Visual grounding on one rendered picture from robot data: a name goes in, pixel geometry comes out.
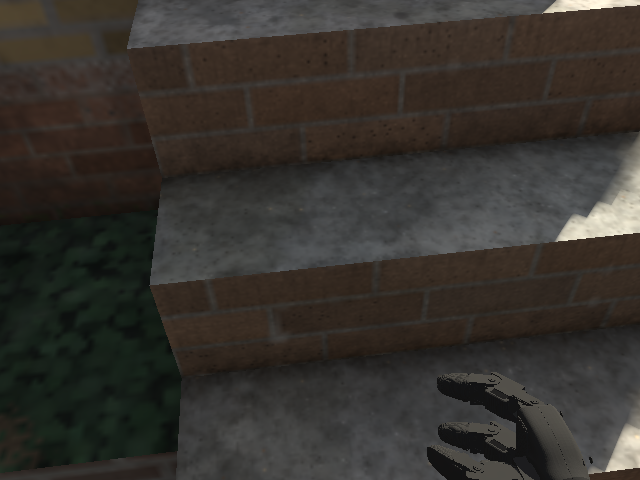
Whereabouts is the right robot hand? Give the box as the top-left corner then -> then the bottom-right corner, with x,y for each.
427,372 -> 593,480

